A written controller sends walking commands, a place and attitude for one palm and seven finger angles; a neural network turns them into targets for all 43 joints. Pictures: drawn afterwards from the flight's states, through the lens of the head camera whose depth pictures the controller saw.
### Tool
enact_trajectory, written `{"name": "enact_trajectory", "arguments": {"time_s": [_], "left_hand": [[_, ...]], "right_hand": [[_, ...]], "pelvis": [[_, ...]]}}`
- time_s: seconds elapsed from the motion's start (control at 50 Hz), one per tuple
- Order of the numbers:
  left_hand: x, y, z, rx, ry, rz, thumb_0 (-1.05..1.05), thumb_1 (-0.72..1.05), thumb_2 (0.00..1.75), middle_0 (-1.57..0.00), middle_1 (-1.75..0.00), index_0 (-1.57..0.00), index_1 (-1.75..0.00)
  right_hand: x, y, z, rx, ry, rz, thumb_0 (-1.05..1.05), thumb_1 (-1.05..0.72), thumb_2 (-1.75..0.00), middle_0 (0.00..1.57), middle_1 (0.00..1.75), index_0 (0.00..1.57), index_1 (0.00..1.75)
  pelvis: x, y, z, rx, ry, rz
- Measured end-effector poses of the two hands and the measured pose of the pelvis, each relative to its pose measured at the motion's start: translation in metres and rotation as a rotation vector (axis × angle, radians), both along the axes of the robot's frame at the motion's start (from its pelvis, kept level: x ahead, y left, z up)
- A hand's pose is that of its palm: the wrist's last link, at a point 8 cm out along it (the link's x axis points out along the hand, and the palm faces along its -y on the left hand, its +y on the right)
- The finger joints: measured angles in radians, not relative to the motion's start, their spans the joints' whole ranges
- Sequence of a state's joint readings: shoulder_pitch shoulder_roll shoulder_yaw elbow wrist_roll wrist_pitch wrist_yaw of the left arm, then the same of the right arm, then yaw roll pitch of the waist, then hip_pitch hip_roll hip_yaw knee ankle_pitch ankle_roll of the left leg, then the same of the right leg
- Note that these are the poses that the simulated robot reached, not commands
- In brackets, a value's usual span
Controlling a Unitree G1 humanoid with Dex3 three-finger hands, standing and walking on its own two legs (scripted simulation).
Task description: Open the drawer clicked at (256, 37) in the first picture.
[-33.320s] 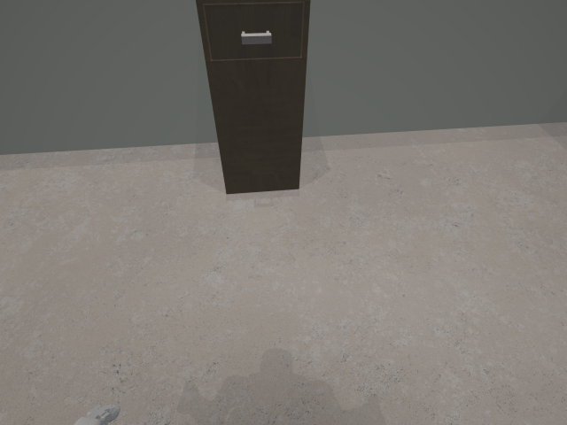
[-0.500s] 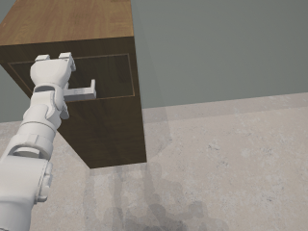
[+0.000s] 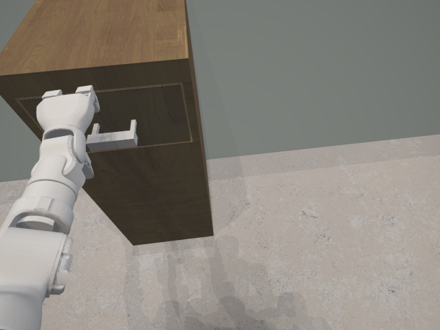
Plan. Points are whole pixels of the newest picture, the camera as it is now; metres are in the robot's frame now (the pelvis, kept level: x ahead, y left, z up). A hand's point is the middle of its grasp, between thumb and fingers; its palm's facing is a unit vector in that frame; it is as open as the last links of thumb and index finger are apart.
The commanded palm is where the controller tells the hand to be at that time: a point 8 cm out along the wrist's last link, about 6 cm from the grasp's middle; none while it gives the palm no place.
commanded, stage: re-aim the fingers above the handle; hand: left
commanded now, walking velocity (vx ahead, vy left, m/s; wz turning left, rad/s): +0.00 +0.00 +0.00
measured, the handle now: (113, 133) +0.53 +0.23 +0.03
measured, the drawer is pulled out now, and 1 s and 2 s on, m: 0.00 0.00 0.00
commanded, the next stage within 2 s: lower the fingers behind the handle in 0.44 s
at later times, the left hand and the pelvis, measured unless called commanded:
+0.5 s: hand (74, 140) +0.46 +0.27 +0.09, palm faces -0.12 +0.04 -0.99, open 13.8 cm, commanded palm +0.44 +0.24 +0.14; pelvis +0.00 +0.00 +0.00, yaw +1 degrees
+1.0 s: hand (97, 152) +0.45 +0.24 +0.05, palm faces -0.13 +0.00 -0.99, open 13.8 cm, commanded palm +0.45 +0.23 +0.11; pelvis -0.01 +0.00 +0.00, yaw +2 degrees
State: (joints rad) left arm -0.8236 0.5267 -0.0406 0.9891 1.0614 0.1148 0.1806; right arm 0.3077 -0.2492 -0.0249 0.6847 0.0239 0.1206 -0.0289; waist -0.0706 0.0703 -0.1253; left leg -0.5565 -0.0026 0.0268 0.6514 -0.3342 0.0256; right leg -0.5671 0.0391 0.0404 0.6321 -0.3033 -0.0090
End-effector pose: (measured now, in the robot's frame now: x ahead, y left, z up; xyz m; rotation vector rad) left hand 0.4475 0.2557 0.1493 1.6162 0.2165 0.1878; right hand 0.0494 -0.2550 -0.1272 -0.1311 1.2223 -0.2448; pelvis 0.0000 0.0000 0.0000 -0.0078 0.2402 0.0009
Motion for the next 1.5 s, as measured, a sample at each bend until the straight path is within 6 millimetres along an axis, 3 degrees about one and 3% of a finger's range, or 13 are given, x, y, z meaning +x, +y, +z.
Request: {"name": "enact_trajectory", "arguments": {"time_s": [0.08,0.2,0.26,0.36,0.48,0.58,0.64,0.7,0.8,0.94,1.16,1.26,1.5], "left_hand": [[-0.015,-0.001,-0.009,-0.047,0.102,-0.039,0.0,-0.49,0.3,-0.32,-1.2,-0.32,-1.2],[-0.02,-0.046,-0.012,-0.094,0.065,-0.311,-0.01,-0.49,0.3,-0.33,-1.2,-0.32,-1.2],[-0.012,-0.056,-0.005,-0.098,-0.037,-0.352,0.0,-0.49,0.3,-0.33,-1.2,-0.32,-1.2],[0.002,-0.028,0.008,-0.029,-0.137,-0.174,0.0,-0.49,0.3,-0.32,-1.2,-0.32,-1.2],[-0.004,0.012,-0.002,0.009,0.057,0.048,0.0,-0.49,0.3,-0.32,-1.2,-0.31,-1.2],[-0.012,-0.023,-0.014,-0.085,0.143,-0.172,-0.01,-0.49,0.3,-0.32,-1.2,-0.32,-1.2],[-0.013,-0.053,-0.016,-0.115,0.092,-0.336,-0.01,-0.49,0.3,-0.32,-1.2,-0.32,-1.2],[-0.007,-0.064,-0.017,-0.136,-0.013,-0.386,0.0,-0.49,0.3,-0.33,-1.2,-0.32,-1.2],[0.003,-0.043,-0.021,-0.051,-0.129,-0.225,0.0,-0.49,0.3,-0.32,-1.2,-0.32,-1.2],[-0.006,-0.009,-0.037,-0.021,0.041,0.0,0.0,-0.49,0.3,-0.32,-1.2,-0.32,-1.2],[0.003,-0.043,-0.039,-0.089,0.027,-0.265,0.0,-0.49,0.3,-0.32,-1.21,-0.32,-1.2],[0.003,-0.045,-0.061,-0.099,-0.012,-0.237,0.0,-0.49,0.3,-0.32,-1.21,-0.32,-1.2],[0.011,-0.041,-0.057,-0.036,-0.017,-0.094,0.0,-0.49,0.3,-0.32,-1.2,-0.33,-1.26]], "right_hand": [[0.001,-0.004,0.005,-0.019,0.009,0.012,0.01,-0.91,-0.9,0.2,0.3,0.2,0.3],[0.013,-0.017,0.014,-0.096,-0.023,0.043,0.01,-0.9,-0.9,0.2,0.3,0.2,0.3],[0.018,-0.021,0.015,-0.107,-0.051,0.041,0.01,-0.91,-0.9,0.2,0.3,0.2,0.3],[0.015,-0.018,0.009,-0.075,-0.058,0.029,0.01,-0.91,-0.9,0.2,0.3,0.2,0.3],[-0.003,-0.007,0.001,-0.02,0.006,0.011,0.01,-0.91,-0.9,0.2,0.3,0.2,0.3],[-0.01,-0.007,0.006,-0.057,0.04,0.016,0.01,-0.91,-0.9,0.2,0.3,0.2,0.3],[-0.008,-0.009,0.009,-0.084,0.028,0.014,0.01,-0.9,-0.9,0.2,0.3,0.2,0.3],[-0.005,-0.011,0.009,-0.09,0.004,0.01,0.01,-0.91,-0.9,0.2,0.3,0.2,0.3],[-0.006,-0.007,0.001,-0.054,-0.006,0.018,0.01,-0.91,-0.9,0.2,0.3,0.2,0.3],[-0.016,0.003,-0.006,-0.001,0.042,0.001,0.01,-0.91,-0.9,0.2,0.3,0.2,0.3],[-0.024,-0.015,0.006,-0.104,0.045,0.003,0.01,-0.91,-0.9,0.2,0.3,0.2,0.3],[-0.029,-0.016,0.0,-0.087,0.055,-0.007,0.01,-0.91,-0.9,0.2,0.3,0.2,0.3],[-0.043,-0.004,-0.009,-0.026,0.079,-0.038,0.01,-0.91,-0.9,0.2,0.3,0.2,0.3]], "pelvis": [[0.003,-0.003,0.003,-0.003,-0.027,0.025],[-0.001,-0.005,0.0,-0.008,-0.045,0.05],[-0.005,-0.004,-0.003,-0.007,-0.031,0.041],[-0.009,-0.004,-0.005,-0.001,-0.002,0.016],[-0.005,-0.004,-0.001,-0.001,0.002,0.016],[0.0,-0.002,0.001,-0.007,-0.027,0.04],[0.0,0.0,-0.001,-0.009,-0.032,0.042],[-0.004,0.001,-0.005,-0.008,-0.016,0.031],[-0.01,0.003,-0.01,-0.005,0.028,0.009],[-0.007,0.002,-0.006,-0.006,0.026,0.015],[-0.007,0.002,-0.011,-0.015,0.03,0.031],[-0.009,0.003,-0.016,-0.011,0.061,0.011],[-0.012,-0.002,-0.015,-0.009,0.07,0.004]]}}
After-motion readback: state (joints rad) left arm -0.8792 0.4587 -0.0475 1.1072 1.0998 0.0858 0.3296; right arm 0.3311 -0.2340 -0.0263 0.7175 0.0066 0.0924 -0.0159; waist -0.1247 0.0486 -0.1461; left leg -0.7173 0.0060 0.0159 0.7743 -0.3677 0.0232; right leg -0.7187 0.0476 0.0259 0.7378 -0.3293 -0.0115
